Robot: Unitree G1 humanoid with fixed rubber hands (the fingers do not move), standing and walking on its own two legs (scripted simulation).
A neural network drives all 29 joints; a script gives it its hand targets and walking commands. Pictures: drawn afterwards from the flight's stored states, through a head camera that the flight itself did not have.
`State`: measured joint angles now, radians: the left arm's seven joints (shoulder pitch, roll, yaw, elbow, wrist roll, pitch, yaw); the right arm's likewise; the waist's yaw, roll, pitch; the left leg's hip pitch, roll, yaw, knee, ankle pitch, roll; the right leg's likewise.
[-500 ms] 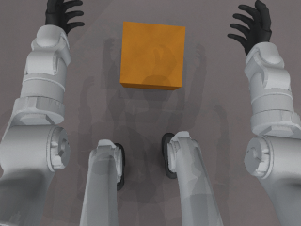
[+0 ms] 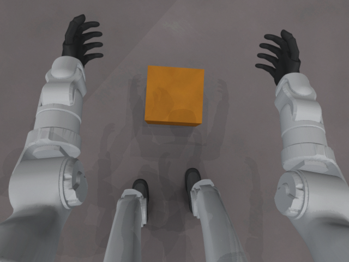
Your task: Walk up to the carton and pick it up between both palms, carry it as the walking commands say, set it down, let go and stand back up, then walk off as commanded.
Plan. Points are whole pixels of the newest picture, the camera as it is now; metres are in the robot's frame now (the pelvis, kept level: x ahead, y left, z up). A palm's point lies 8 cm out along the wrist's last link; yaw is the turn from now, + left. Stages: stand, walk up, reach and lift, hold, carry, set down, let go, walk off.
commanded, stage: set down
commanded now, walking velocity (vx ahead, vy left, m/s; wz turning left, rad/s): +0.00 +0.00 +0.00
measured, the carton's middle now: (173, 98) +0.53 -0.06 -0.58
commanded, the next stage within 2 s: let go in 0.02 s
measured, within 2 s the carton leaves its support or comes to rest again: neither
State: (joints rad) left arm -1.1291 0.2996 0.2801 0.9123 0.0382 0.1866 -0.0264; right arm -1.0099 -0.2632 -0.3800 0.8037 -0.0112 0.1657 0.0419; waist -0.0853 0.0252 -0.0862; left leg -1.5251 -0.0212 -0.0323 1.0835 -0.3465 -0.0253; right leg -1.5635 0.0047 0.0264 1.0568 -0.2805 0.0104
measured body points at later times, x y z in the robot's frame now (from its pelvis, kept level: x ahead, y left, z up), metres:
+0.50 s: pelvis +0.05 -0.01 +0.07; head +0.25 -0.01 +0.47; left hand +0.41 +0.19 -0.03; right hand +0.37 -0.27 -0.03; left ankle +0.05 +0.13 -0.62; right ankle +0.08 -0.12 -0.62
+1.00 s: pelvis +0.09 +0.01 +0.12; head +0.12 +0.02 +0.57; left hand +0.27 +0.24 +0.05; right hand +0.26 -0.22 +0.05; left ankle +0.05 +0.13 -0.62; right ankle +0.08 -0.12 -0.62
